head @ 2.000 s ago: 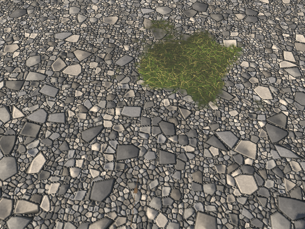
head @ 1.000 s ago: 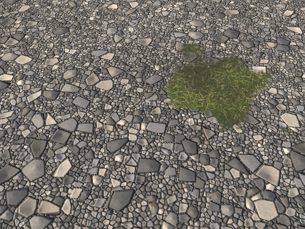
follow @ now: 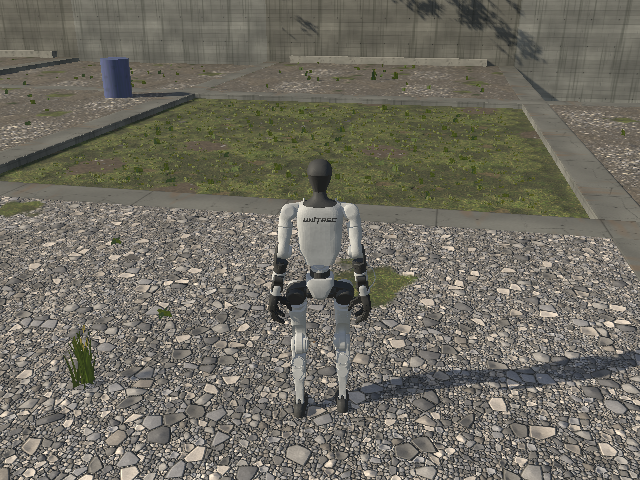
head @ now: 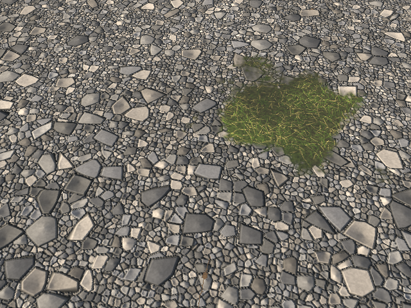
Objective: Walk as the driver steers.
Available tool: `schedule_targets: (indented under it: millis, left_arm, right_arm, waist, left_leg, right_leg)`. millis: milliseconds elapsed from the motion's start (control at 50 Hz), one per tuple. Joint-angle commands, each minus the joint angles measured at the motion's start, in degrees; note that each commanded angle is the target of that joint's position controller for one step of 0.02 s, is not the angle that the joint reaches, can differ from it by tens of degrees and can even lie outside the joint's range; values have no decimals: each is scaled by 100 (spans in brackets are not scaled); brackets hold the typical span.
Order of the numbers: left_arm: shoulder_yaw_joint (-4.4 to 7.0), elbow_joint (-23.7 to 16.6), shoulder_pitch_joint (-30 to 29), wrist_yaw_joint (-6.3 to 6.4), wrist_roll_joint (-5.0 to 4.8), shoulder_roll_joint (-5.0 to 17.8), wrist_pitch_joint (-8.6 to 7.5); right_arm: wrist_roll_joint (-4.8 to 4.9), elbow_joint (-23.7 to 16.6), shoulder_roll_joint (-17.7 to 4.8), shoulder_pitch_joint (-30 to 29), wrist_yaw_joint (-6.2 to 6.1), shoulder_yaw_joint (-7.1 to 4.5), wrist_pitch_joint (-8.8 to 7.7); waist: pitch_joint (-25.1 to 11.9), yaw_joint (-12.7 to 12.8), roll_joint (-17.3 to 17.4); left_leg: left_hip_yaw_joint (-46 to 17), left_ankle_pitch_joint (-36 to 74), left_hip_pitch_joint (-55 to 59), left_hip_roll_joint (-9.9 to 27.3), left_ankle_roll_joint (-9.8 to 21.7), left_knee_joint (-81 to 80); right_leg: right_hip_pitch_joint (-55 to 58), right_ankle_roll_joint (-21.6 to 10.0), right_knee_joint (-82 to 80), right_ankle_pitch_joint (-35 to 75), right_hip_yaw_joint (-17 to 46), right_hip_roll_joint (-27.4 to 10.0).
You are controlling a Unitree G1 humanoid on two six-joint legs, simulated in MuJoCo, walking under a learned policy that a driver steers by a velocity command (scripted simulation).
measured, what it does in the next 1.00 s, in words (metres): walks ahead: left foot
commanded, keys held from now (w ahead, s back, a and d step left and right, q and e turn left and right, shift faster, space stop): w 0.90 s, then no key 0.10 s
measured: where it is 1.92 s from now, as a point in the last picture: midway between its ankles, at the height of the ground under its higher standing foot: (220, 289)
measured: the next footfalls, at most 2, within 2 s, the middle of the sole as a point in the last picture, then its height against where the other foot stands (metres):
left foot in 0.74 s outside the picture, level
right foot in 1.22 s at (249, 267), level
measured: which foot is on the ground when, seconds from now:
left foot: down 0.00-0.30, up 0.32-0.72, down 0.74-1.00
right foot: down 0.00-0.76, up 0.78-1.00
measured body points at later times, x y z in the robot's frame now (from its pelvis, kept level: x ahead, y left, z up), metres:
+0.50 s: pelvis +0.13 -0.05 +0.00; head +0.15 -0.06 +0.45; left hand +0.04 +0.17 -0.14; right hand +0.19 -0.29 -0.16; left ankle +0.14 +0.08 -0.67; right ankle +0.05 -0.11 -0.74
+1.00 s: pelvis +0.41 -0.02 +0.00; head +0.43 -0.01 +0.45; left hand +0.49 +0.22 -0.15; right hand +0.37 -0.26 -0.15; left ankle +0.40 +0.02 -0.74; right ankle +0.47 -0.17 -0.67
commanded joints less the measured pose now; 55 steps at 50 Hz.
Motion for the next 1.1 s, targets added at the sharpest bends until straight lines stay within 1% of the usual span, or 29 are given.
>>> schedule_targets:
  millis: [20, 80, 120, 140, 180, 220, 240, 280, 300, 320, 340, 360, 400, 460, 500, 580, 620, 680, 720, 740, 760, 780, 800, 820, 840, 880, 960, 1020, 1100]
  left_arm:
    - [48, -11, 456, 10, 7, 389, -12]
    - [128, -127, 401, -28, 43, 499, 33]
    - [123, -326, 175, -89, 100, 381, 18]
    - [92, -455, 25, -125, 135, 227, -34]
    - [102, -700, -255, -179, 190, 260, -176]
    - [154, -844, -213, -249, 134, 368, -310]
    - [166, -830, 1, -274, 90, 334, -368]
    - [240, -431, 1168, -259, 0, 302, -440]
    - [363, -279, 1895, -200, 67, 687, -487]
    - [553, -83, 2674, -199, 20, 1382, -434]
    - [477, -134, 2278, -184, 37, 1022, -366]
    - [415, -368, 1692, -208, 65, 839, -386]
    - [345, -569, 1162, -205, 72, 693, -480]
    - [240, -404, 1464, -176, 34, 511, -588]
    - [194, -310, 1712, -161, 27, 503, -608]
    - [118, -319, 1726, -133, 41, 502, -623]
    - [120, -294, 1768, -110, 43, 599, -644]
    - [161, -296, 1592, -84, 43, 806, -692]
    - [209, -343, 1354, -77, 32, 947, -656]
    - [206, -391, 1298, -108, 8, 919, -640]
    - [118, -559, 1570, -163, -54, 423, -618]
    - [202, -570, 1861, -218, -104, 448, -578]
    - [261, -751, 1293, -214, 2, 681, -548]
    - [281, -895, 790, -246, 54, 712, -569]
    - [287, -908, 674, -257, 64, 588, -561]
    - [272, -860, 857, -307, 173, 356, -420]
    - [302, -1048, 425, -320, 162, 374, -252]
    - [255, -1258, -235, -308, 86, 339, -242]
    - [181, -1329, -754, -248, 9, 310, -253]
  right_arm:
    - [-9, -8, -397, 514, -12, -53, -14]
    - [-32, -72, -654, 574, 9, -182, 52]
    - [-36, -99, -739, 855, 32, -250, 73]
    - [-33, -53, -826, 1096, 31, -297, 59]
    - [-59, -67, -919, 1153, 44, -377, 4]
    - [-90, -154, -991, 981, 74, -427, -78]
    - [-56, -209, -971, 795, 83, -437, -112]
    - [3, -410, -822, 259, 105, -420, -177]
    - [-15, -569, -533, 41, 143, -337, -263]
    - [-34, -812, -277, 63, 203, -278, -327]
    - [-222, -834, -727, -113, 243, -372, -323]
    - [-226, -841, -572, -200, 305, -353, -355]
    - [-147, -803, -440, -184, 400, -338, -410]
    - [-158, -838, -508, -218, 446, -390, -297]
    - [-144, -996, -460, -598, 447, -383, -236]
    - [-80, -1479, -330, -1798, 459, -283, -205]
    - [-41, -1604, -337, -2072, 450, -248, -202]
    - [-33, -1546, -625, -1581, 358, -343, -226]
    - [-31, -1081, -866, -130, 280, -499, -304]
    - [-121, -846, -1086, 659, 229, -603, -339]
    - [-257, -789, -1621, 1280, 208, -741, -346]
    - [-138, -828, -1628, 947, 295, -748, -274]
    - [3, -923, -1379, 219, 324, -689, -274]
    - [28, -1009, -950, -215, 350, -576, -323]
    - [-13, -980, -697, -356, 350, -499, -390]
    - [-36, -817, -458, -180, 285, -389, -502]
    - [-36, -638, -719, 355, 249, -362, -627]
    - [-23, -598, -678, 537, 246, -280, -573]
    - [-25, -439, -667, 1000, 174, -212, -496]
  waist:
    - [181, -8, 30]
    - [462, -50, 257]
    - [932, -222, 494]
    - [1022, -319, 792]
    - [1145, -366, 869]
    - [1039, -212, 766]
    - [1016, -34, 735]
    - [771, 532, 380]
    - [533, 845, -581]
    - [192, 943, -1952]
    - [617, 607, -942]
    - [879, 369, -329]
    - [804, 85, -90]
    - [513, -9, -342]
    - [477, 23, -418]
    - [742, 163, -514]
    - [757, 190, -618]
    - [375, -161, -680]
    - [-369, -802, -629]
    - [-746, -1118, -475]
    - [-1416, -1034, 489]
    - [-1644, -687, 898]
    - [-702, -426, 434]
    - [-77, -338, 97]
    - [237, -125, -141]
    - [239, 174, -31]
    - [368, 269, 114]
    - [298, 155, 351]
    - [63, -142, 597]
  left_leg:
    - [-481, 511, -431, 589, 161, -483]
    - [-675, -1923, -776, 470, 445, -503]
    - [-1353, -3130, -815, 834, 757, -810]
    - [-1931, -3435, -597, 1225, 970, -1131]
    - [-2550, -3084, -490, 1778, 1290, -1438]
    - [-2354, -2437, -457, 1778, 1297, -1307]
    - [-2054, -2117, -692, 1636, 1191, -1130]
    - [-1186, -1393, -1860, 1005, 822, -330]
    - [-357, -879, -2566, 421, 571, 1192]
    - [511, -1422, -3493, -210, 346, 2893]
    - [252, -1433, -3755, 178, 396, 3897]
    - [113, -871, -3791, 411, 426, 4205]
    - [122, -93, -3506, 650, 349, 4109]
    - [442, 232, -3473, 588, 203, 3942]
    - [630, 350, -3627, 523, 139, 3753]
    - [992, 819, -3280, 321, 112, 2295]
    - [1156, 971, -2759, 175, 221, 1606]
    - [1195, 851, -1741, -113, 557, 1257]
    - [1055, 900, -324, -247, 790, 811]
    - [593, 638, 821, 198, 939, 568]
    - [-1568, -325, 2026, 1832, 1408, 352]
    - [-4015, -896, 2227, 2608, 2032, -704]
    - [-3379, -1609, 1401, 2397, 1860, -999]
    - [-2639, -1339, 560, 2188, 1674, -1207]
    - [-2056, -632, -57, 1929, 1464, -1350]
    - [-1212, 407, -635, 1539, 1201, -1432]
    - [-242, 3388, -632, 1331, 1114, -1268]
    - [397, 4898, -525, 980, 761, -975]
    - [484, 5253, 112, 979, 556, -629]
  right_leg:
    - [160, -170, -334, 326, 447, -470]
    - [-319, -335, 139, -1706, 220, -84]
    - [-1201, -385, 707, -2228, 109, 89]
    - [-1577, -354, 1237, -1857, -146, 182]
    - [-1933, -355, 1820, -1261, -285, -55]
    - [-1807, -412, 1665, -1390, -232, -167]
    - [-1303, -444, 1184, -1209, -304, -141]
    - [860, -452, 169, -620, -362, 145]
    - [1816, -568, -644, -1281, 975, -731]
    - [2343, -1113, -1502, -2356, 3328, -2001]
    - [1788, -1206, -1489, -2529, 3506, -2183]
    - [1314, -1166, -1502, -2223, 3037, -2017]
    - [1003, -1040, -1621, -941, 2054, -1608]
    - [1306, -888, -1429, 1310, 1071, -1229]
    - [1375, -878, -1316, 2394, 703, -1142]
    - [948, -833, -1407, 3147, 291, -943]
    - [884, -825, -1396, 3604, 185, -977]
    - [1182, -754, -632, 5465, 43, -1144]
    - [1213, -695, 1038, 5732, -55, -1106]
    - [460, -668, 2289, 4489, -137, -920]
    - [-890, -564, 4450, 1155, -429, -273]
    - [-2174, -542, 5884, -1641, 94, 464]
    - [-2652, -629, 5878, -1097, 346, -11]
    - [-2652, -637, 5557, -643, 299, -225]
    - [-2376, -622, 5177, -436, 303, -404]
    - [-1802, -485, 4647, -364, 292, -568]
    - [-2037, -238, 3914, -52, -75, -543]
    - [-1908, -157, 2765, 537, -398, -378]
    - [-1602, -192, 1682, 1091, -614, -88]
